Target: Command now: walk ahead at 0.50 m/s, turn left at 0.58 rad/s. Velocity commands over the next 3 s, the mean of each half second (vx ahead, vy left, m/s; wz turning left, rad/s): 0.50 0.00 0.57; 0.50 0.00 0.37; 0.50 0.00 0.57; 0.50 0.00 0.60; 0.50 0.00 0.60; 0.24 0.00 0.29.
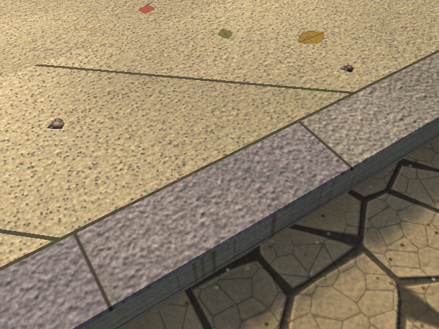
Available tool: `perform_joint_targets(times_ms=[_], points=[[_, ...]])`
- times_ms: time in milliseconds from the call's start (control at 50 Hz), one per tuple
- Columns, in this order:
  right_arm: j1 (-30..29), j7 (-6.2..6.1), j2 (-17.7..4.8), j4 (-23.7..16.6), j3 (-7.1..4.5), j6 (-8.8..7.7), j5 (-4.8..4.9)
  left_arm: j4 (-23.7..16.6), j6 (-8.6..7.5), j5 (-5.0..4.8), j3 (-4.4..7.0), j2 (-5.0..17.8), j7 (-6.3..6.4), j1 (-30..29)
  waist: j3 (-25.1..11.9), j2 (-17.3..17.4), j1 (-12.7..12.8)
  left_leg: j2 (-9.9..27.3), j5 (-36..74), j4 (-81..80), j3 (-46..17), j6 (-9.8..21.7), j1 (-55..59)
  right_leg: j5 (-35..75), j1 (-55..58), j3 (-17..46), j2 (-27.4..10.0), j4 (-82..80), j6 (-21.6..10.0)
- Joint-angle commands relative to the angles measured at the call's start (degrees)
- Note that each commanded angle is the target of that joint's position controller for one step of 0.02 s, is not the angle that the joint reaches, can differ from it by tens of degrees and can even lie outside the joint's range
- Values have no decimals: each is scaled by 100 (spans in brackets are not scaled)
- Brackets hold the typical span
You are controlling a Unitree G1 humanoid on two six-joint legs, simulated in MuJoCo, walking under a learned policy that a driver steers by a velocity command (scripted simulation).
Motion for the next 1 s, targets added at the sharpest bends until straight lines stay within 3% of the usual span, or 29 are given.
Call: perform_joint_targets(times_ms=[20,140,200,280,320,340,360,380,400,420,440,460,480,500,520,560,640,660,760,780,820,840,860,880,900,920,940,980,1000], points=[[-391,50,-482,-623,-169,-80,27,-101,-24,28,187,594,36,401,80,-914,296,687,506,137,-127,-96,-1755,325,1494,1564,-1566,-1452,-827],[-882,158,-170,-840,-71,-59,0,179,-28,-29,315,930,43,420,156,-673,295,845,1381,-1097,93,-268,-1941,1630,1528,371,-1610,-1773,-984],[-1431,258,-83,-958,-14,-125,-6,298,7,-65,335,1057,69,482,270,-584,478,759,2193,-2129,367,-177,-1600,1793,1541,-208,-1499,-1802,-843],[-1947,364,-115,-1175,-3,-145,6,464,98,-169,387,1248,80,685,359,-590,554,578,2093,-2928,690,78,-1295,2439,1996,-592,-1631,-1563,-665],[-1819,380,-299,-1223,-86,-130,-20,479,163,-192,436,1414,115,654,173,-748,341,288,1581,-3084,944,313,-840,4094,2239,-808,-1666,-974,-535],[-1349,363,-441,-1125,-159,-99,-74,470,209,-200,449,1483,158,632,-190,-870,65,23,1347,-2997,1123,451,-147,5235,2252,-932,-1652,-273,-497],[-495,336,-673,-910,-301,-80,-70,422,247,-228,436,1464,189,526,-601,-763,-422,-174,1606,-3323,1153,663,947,5448,1914,-1077,-1518,790,-358],[427,233,-989,-677,-472,-29,-59,345,217,-183,354,1281,212,560,-1002,-436,-875,-91,1966,-3544,728,891,2555,4358,759,-1113,-1293,2312,-118],[371,131,-1685,-677,-563,-31,-6,76,112,150,86,419,119,1157,-1341,1348,-190,1528,2473,-3552,-1962,1757,4483,-1704,-1755,-983,-352,4396,231],[516,156,-1442,-917,-483,-118,-61,-34,-82,5,58,746,37,922,-2470,1017,-484,2198,1214,-4517,-4128,2516,4963,-2569,-2545,374,62,5407,245],[338,179,-1124,-862,-406,-187,-78,-183,-188,-243,171,1142,-21,288,-1720,425,-640,1932,715,-4821,-3407,2160,4458,-1871,-3012,590,-286,5291,138],[-32,163,-843,-818,-324,-219,-34,-185,-230,-272,112,1034,-21,207,-1066,68,-390,1759,885,-4932,-2628,1892,3548,-1271,-2894,470,-593,4701,59],[-420,153,-639,-868,-239,-233,-62,-75,-200,-157,104,981,24,192,-671,-246,-157,1627,1643,-4988,-2113,1701,2709,-988,-2508,381,-813,4286,111],[-665,144,-450,-907,-157,-261,-139,-18,-112,-58,133,1015,46,274,-513,-217,28,1534,2593,-5079,-1699,1636,2080,-877,-2048,394,-941,4069,168],[-739,142,-431,-878,-128,-284,-201,34,-22,-39,132,967,38,420,-478,-91,158,1493,3161,-5187,-1422,1632,1651,-823,-1689,358,-965,4024,220],[-709,136,-506,-691,-130,-365,-200,120,113,-36,79,726,57,598,-417,4,254,1411,4017,-5334,-764,1630,1227,-600,-1465,220,-931,3773,352],[-549,46,-591,-522,-143,-314,-127,-115,148,59,-24,406,66,-161,-138,-5,88,949,3806,-5421,-194,1354,885,620,-1345,33,-732,2318,473],[-483,50,-517,-489,-120,-231,-165,14,200,35,-88,197,35,-37,-275,244,68,903,3544,-5324,-119,1312,928,640,-1069,-198,-533,2400,528],[-146,-31,-548,-430,-112,-36,-87,-317,229,-67,-72,353,-48,-756,101,315,-135,1340,2516,-5002,-1102,1293,1715,88,-1533,-22,-382,1667,325],[-189,-50,-552,-446,-108,8,-103,-346,194,-48,-56,387,-73,-758,117,264,-89,1384,2747,-4859,-1208,1211,1855,104,-1354,30,-347,1213,285],[-20,-97,-631,-394,-116,89,-80,-363,101,25,71,538,-84,-791,-68,264,-9,980,4396,-4128,-1142,968,2248,258,-589,-306,65,115,223],[-192,-129,-716,-409,-130,103,-17,-294,58,41,138,542,-73,-322,-365,335,363,744,5115,-3454,-1006,796,2201,806,214,-339,120,-662,142],[-545,-136,-549,-561,-89,61,-57,-70,30,63,264,846,-40,718,-1031,290,833,465,4608,-2316,-892,499,1222,1561,2047,200,-517,-610,-111],[-393,-115,181,-719,104,-55,-267,47,88,87,392,1468,48,1540,-1591,-1139,810,-255,458,-363,-435,51,-735,4597,4068,1754,-2193,-79,-668],[201,-88,38,-718,84,-169,6,107,169,133,427,1438,25,1758,-2011,-1537,689,-543,-1329,1220,-504,-273,-1919,3883,4313,3348,-3235,-269,-1696],[-17,-78,-272,-639,-7,-142,143,59,254,152,369,1117,59,1441,-1284,-792,727,-151,-1177,2351,-480,-405,-2706,2064,3772,3124,-3051,-491,-1758],[-569,-78,-241,-789,-14,-82,168,70,353,121,272,751,112,1232,-585,-811,749,63,-961,2986,-77,-420,-3268,895,3218,2382,-2702,-709,-1498],[-917,-72,172,-1030,92,72,63,250,430,82,84,333,164,1038,228,-1042,522,244,-938,4350,198,-434,-3771,-406,2134,1725,-2313,-1330,-1211],[-969,-42,461,-1127,195,152,102,438,437,58,13,177,178,1170,477,-1195,407,290,-1030,5304,235,-345,-4052,-680,1746,1497,-2304,-1557,-1112]])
